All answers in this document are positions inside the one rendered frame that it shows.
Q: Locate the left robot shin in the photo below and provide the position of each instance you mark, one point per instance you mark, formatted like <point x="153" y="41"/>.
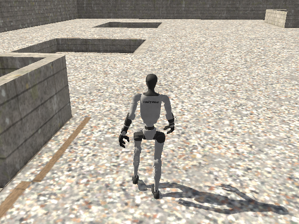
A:
<point x="136" y="161"/>

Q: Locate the robot torso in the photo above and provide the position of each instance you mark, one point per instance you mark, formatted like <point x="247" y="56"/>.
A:
<point x="150" y="107"/>

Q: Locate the right robot upper arm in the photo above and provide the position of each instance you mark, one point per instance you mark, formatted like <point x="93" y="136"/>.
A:
<point x="167" y="106"/>

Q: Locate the left robot hand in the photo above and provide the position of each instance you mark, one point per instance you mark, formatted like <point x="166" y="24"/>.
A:
<point x="121" y="140"/>

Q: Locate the robot left forearm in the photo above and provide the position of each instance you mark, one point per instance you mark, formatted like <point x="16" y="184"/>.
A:
<point x="126" y="126"/>

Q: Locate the left robot upper arm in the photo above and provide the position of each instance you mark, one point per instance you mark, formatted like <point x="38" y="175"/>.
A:
<point x="133" y="106"/>

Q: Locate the robot right forearm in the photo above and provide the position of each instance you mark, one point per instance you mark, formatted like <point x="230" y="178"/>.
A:
<point x="171" y="122"/>

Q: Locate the right robot hand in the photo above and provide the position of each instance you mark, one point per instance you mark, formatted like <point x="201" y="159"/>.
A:
<point x="172" y="129"/>

